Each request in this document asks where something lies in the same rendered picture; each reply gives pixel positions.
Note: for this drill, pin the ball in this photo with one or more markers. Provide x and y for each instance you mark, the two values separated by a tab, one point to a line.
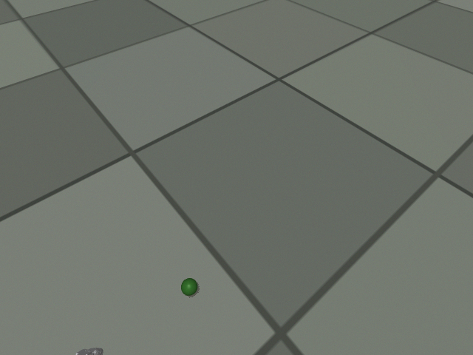
189	286

